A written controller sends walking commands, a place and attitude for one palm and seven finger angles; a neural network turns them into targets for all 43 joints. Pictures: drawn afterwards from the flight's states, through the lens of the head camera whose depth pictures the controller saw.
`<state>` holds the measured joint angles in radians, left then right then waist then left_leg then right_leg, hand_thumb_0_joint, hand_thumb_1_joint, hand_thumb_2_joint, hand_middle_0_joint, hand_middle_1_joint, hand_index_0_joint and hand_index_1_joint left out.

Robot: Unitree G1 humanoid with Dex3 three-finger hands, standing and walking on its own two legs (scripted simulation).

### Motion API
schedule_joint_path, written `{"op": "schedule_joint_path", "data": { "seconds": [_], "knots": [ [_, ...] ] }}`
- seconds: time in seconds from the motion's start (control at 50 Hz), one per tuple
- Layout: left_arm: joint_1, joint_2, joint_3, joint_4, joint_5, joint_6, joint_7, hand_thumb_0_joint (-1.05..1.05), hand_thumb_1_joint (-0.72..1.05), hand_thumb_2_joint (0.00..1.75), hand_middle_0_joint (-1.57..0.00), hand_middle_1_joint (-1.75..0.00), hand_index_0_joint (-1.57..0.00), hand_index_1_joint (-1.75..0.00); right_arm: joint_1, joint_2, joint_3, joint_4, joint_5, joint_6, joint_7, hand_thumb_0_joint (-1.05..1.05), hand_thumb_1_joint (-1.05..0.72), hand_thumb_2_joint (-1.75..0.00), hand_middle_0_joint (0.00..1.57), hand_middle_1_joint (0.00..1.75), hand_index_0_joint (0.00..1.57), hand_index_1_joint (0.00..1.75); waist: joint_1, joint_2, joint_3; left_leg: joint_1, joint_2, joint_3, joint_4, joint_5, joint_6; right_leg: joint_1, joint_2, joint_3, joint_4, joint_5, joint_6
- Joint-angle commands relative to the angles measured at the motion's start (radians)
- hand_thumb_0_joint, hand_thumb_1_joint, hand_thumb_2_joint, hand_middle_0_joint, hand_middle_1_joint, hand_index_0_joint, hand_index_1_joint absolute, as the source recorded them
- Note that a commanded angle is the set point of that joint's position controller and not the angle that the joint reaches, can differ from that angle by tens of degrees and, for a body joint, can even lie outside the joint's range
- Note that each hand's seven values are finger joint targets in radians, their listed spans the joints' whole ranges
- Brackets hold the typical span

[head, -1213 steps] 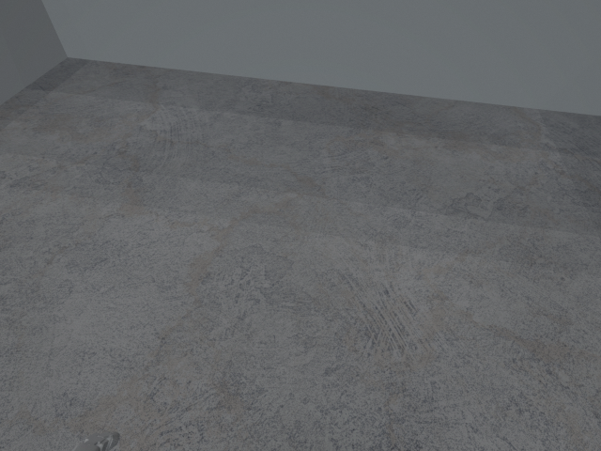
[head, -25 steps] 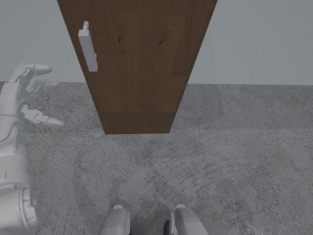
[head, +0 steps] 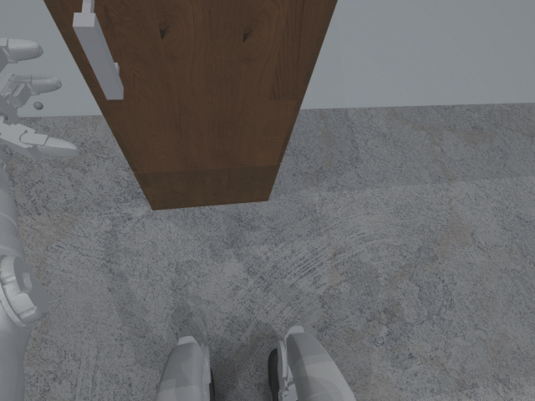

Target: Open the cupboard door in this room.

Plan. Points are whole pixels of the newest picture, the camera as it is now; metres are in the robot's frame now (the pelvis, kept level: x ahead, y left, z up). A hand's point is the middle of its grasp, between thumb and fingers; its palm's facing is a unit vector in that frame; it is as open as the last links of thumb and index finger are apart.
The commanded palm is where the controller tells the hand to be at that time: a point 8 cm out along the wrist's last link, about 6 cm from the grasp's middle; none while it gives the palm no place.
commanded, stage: move the hooked fingers beside the handle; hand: left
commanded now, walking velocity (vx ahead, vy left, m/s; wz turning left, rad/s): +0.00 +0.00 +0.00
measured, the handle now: (102, 50) +0.61 +0.20 +0.06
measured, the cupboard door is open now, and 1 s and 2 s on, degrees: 0 0 0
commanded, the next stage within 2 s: slide the fingers in behind the handle in 1.08 s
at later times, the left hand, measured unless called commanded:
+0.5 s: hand (51, 79) +0.56 +0.26 +0.05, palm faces +0.04 -1.00 -0.02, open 14.0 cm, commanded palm +0.54 +0.30 +0.06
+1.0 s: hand (42, 87) +0.54 +0.27 +0.06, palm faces +0.05 -1.00 +0.00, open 14.0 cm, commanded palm +0.53 +0.30 +0.06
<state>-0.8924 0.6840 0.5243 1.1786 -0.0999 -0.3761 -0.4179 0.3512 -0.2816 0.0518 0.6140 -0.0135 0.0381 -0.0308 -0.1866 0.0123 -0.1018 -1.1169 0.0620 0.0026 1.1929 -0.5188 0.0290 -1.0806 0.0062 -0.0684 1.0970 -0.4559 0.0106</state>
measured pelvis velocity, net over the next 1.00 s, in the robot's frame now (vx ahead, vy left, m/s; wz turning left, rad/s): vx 0.01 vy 0.01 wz -0.01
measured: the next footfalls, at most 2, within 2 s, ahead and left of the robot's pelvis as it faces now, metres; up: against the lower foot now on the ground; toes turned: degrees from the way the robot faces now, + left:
none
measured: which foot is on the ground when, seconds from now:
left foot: down 0.00-1.00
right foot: down 0.00-1.00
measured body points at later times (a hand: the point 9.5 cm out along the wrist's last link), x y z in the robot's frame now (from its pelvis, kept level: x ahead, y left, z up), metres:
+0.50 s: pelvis +0.00 +0.00 -0.01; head +0.20 +0.04 +0.39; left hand +0.55 +0.32 +0.06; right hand -0.03 -0.26 -0.10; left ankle +0.01 +0.10 -0.64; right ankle +0.03 -0.13 -0.64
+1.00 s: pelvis +0.01 +0.01 +0.00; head +0.18 +0.05 +0.41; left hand +0.53 +0.32 +0.06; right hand +0.01 -0.26 -0.09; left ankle +0.01 +0.10 -0.64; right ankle +0.03 -0.13 -0.64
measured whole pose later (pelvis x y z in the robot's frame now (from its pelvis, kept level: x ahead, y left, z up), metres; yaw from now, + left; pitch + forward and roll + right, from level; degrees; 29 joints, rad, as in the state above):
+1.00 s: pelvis +0.01 +0.01 +0.00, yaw -1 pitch +28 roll -6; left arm -0.98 0.73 0.51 1.22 -0.06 -0.34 -0.39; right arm 0.36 -0.27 0.07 0.59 -0.03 0.10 0.00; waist -0.22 0.02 -0.10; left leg -1.16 0.07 -0.01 1.20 -0.53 0.04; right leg -1.10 0.02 -0.08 1.08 -0.46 0.02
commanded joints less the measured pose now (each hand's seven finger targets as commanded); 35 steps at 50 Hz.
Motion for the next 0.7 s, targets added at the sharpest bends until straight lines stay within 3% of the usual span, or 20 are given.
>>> {"op": "schedule_joint_path", "data": {
  "seconds": [0.0, 0.04, 0.08, 0.1, 0.14, 0.16, 0.18, 0.24, 0.32, 0.36, 0.4, 0.44, 0.48, 0.54, 0.6, 0.64, 0.68],
  "knots": [
    [-0.435, 0.317, 0.023, -0.201, -0.013, -0.056, 0.006, 0.0, -0.5, 0.3, -0.3, -1.2, -0.3, -1.2, 0.189, -0.201, -0.066, -0.038, -0.001, 0.005, -0.012, 0.0, -0.9, -0.9, 0.2, 0.3, 0.2, 0.3, -0.003, 0.219, -0.53, 0.458, -0.01, -0.08, -0.122, 0.48, -0.007, 0.149, 0.039, 0.022, -0.1, 0.274, -0.025],
    [-0.461, 0.35, 0.04, -0.185, -0.006, -0.053, 0.012, 0.0, -0.5, 0.3, -0.3, -1.2, -0.3, -1.2, 0.201, -0.206, -0.063, -0.035, -0.003, 0.012, -0.013, 0.0, -0.9, -0.9, 0.2, 0.3, 0.2, 0.3, -0.013, 0.209, -0.542, 0.452, -0.007, -0.084, -0.113, 0.497, -0.005, 0.143, 0.041, 0.023, -0.094, 0.285, -0.025],
    [-0.475, 0.331, 0.019, -0.156, 0.003, -0.043, 0.014, 0.0, -0.5, 0.3, -0.3, -1.2, -0.3, -1.2, 0.207, -0.203, -0.06, -0.033, -0.005, 0.016, -0.01, 0.0, -0.9, -0.9, 0.2, 0.3, 0.2, 0.3, -0.025, 0.206, -0.526, 0.432, -0.008, -0.082, -0.108, 0.481, -0.002, 0.138, 0.041, 0.023, -0.097, 0.282, -0.023],
    [-0.474, 0.362, 0.039, -0.127, 0.006, -0.034, 0.018, 0.0, -0.5, 0.3, -0.3, -1.2, -0.3, -1.2, 0.211, -0.208, -0.057, -0.035, -0.004, 0.019, -0.011, 0.0, -0.9, -0.9, 0.2, 0.3, 0.2, 0.3, -0.027, 0.185, -0.508, 0.398, -0.009, -0.08, -0.105, 0.459, 0.001, 0.144, 0.042, 0.024, -0.099, 0.275, -0.022],
    [-0.527, 0.409, 0.044, -0.124, 0.024, -0.029, 0.018, 0.0, -0.5, 0.3, -0.3, -1.2, -0.3, -1.2, 0.218, -0.212, -0.049, -0.037, -0.005, 0.025, -0.014, 0.0, -0.9, -0.9, 0.2, 0.3, 0.2, 0.3, -0.036, 0.211, -0.517, 0.389, -0.008, -0.082, -0.097, 0.459, 0.002, 0.133, 0.044, 0.024, -0.089, 0.275, -0.023],
    [-0.549, 0.391, 0.021, -0.112, 0.032, -0.024, 0.019, 0.0, -0.5, 0.3, -0.3, -1.2, -0.3, -1.2, 0.22, -0.207, -0.045, -0.037, -0.007, 0.026, -0.011, 0.0, -0.9, -0.9, 0.2, 0.3, 0.2, 0.3, -0.044, 0.233, -0.51, 0.384, -0.008, -0.081, -0.094, 0.451, 0.002, 0.122, 0.044, 0.024, -0.09, 0.266, -0.024],
    [-0.556, 0.417, 0.037, -0.101, 0.038, -0.021, 0.023, 0.0, -0.5, 0.3, -0.3, -1.2, -0.3, -1.2, 0.224, -0.21, -0.044, -0.038, -0.007, 0.027, -0.012, 0.0, -0.9, -0.9, 0.2, 0.3, 0.2, 0.3, -0.049, 0.219, -0.504, 0.369, -0.007, -0.079, -0.087, 0.442, 0.005, 0.117, 0.046, 0.024, -0.089, 0.261, -0.023],
    [-0.623, 0.463, 0.052, -0.131, 0.048, -0.027, 0.024, 0.0, -0.5, 0.3, -0.3, -1.2, -0.3, -1.2, 0.242, -0.216, -0.041, -0.035, -0.014, 0.03, -0.011, 0.0, -0.9, -0.9, 0.2, 0.3, 0.2, 0.3, -0.057, 0.279, -0.583, 0.416, -0.003, -0.092, -0.068, 0.51, 0.0, 0.102, 0.045, 0.019, -0.068, 0.294, -0.027],
    [-0.546, 0.414, 0.026, -0.075, 0.052, 0.002, 0.01, 0.0, -0.5, 0.3, -0.3, -1.2, -0.3, -1.2, 0.257, -0.212, -0.037, -0.047, -0.015, 0.042, 0.001, 0.0, -0.9, -0.9, 0.2, 0.3, 0.2, 0.3, -0.049, 0.276, -0.571, 0.425, -0.001, -0.098, -0.07, 0.539, -0.001, 0.089, 0.05, 0.008, -0.065, 0.303, -0.03],
    [-0.503, 0.44, 0.056, -0.108, 0.05, 0.011, 0.004, 0.0, -0.5, 0.3, -0.3, -1.2, -0.3, -1.2, 0.264, -0.217, -0.044, -0.054, -0.016, 0.051, 0.004, 0.0, -0.9, -0.9, 0.2, 0.3, 0.2, 0.3, -0.03, 0.272, -0.615, 0.442, 0.001, -0.096, -0.073, 0.569, -0.004, 0.115, 0.05, 0.009, -0.067, 0.325, -0.027],
    [-0.507, 0.436, 0.056, -0.117, 0.041, 0.019, 0.002, 0.0, -0.5, 0.3, -0.3, -1.2, -0.3, -1.2, 0.26, -0.214, -0.042, -0.056, -0.013, 0.056, 0.005, 0.0, -0.9, -0.9, 0.2, 0.3, 0.2, 0.3, -0.038, 0.237, -0.579, 0.399, 0.001, -0.087, -0.076, 0.532, 0.003, 0.134, 0.052, 0.012, -0.075, 0.326, -0.022],
    [-0.534, 0.473, 0.082, -0.176, 0.039, 0.008, 0.007, 0.0, -0.5, 0.3, -0.3, -1.2, -0.3, -1.2, 0.263, -0.216, -0.043, -0.056, -0.013, 0.059, 0.005, 0.0, -0.9, -0.9, 0.2, 0.3, 0.2, 0.3, -0.028, 0.276, -0.61, 0.434, 0.004, -0.092, -0.078, 0.552, -0.002, 0.126, 0.053, 0.011, -0.07, 0.324, -0.025],
    [-0.562, 0.445, 0.07, -0.205, 0.036, -0.006, 0.018, 0.0, -0.5, 0.3, -0.3, -1.2, -0.3, -1.2, 0.261, -0.21, -0.047, -0.048, -0.016, 0.056, 0.01, 0.0, -0.9, -0.9, 0.2, 0.3, 0.2, 0.3, -0.039, 0.278, -0.604, 0.448, 0.005, -0.096, -0.078, 0.541, -0.002, 0.113, 0.055, 0.01, -0.077, 0.31, -0.025],
    [-0.552, 0.475, 0.101, -0.221, 0.037, -0.025, 0.027, 0.0, -0.5, 0.3, -0.3, -1.2, -0.3, -1.2, 0.267, -0.211, -0.052, -0.038, -0.017, 0.054, 0.013, 0.0, -0.9, -0.9, 0.2, 0.3, 0.2, 0.3, -0.03, 0.285, -0.631, 0.47, 0.004, -0.097, -0.079, 0.564, -0.005, 0.133, 0.057, 0.012, -0.079, 0.325, -0.028],
    [-0.512, 0.415, 0.051, -0.184, 0.04, -0.009, 0.02, 0.0, -0.5, 0.3, -0.3, -1.2, -0.3, -1.2, 0.261, -0.206, -0.048, -0.033, -0.013, 0.057, 0.016, 0.0, -0.9, -0.9, 0.2, 0.3, 0.2, 0.3, -0.035, 0.293, -0.573, 0.473, 0.003, -0.096, -0.092, 0.552, -0.005, 0.115, 0.057, 0.006, -0.092, 0.308, -0.029],
    [-0.522, 0.382, 0.031, -0.211, 0.033, -0.009, 0.014, 0.0, -0.5, 0.3, -0.3, -1.2, -0.3, -1.2, 0.266, -0.205, -0.053, -0.029, -0.014, 0.059, 0.017, 0.0, -0.9, -0.9, 0.2, 0.3, 0.2, 0.3, -0.039, 0.316, -0.591, 0.532, 0.008, -0.106, -0.094, 0.609, -0.01, 0.089, 0.058, 0.001, -0.094, 0.318, -0.03],
    [-0.481, 0.357, 0.025, -0.177, 0.021, -0.001, 0.011, 0.0, -0.5, 0.3, -0.3, -1.2, -0.3, -1.2, 0.261, -0.204, -0.053, -0.028, -0.013, 0.061, 0.017, 0.0, -0.9, -0.9, 0.2, 0.3, 0.2, 0.3, -0.038, 0.289, -0.556, 0.515, 0.006, -0.105, -0.099, 0.599, -0.011, 0.091, 0.058, -0.002, -0.101, 0.314, -0.029]
  ]
}}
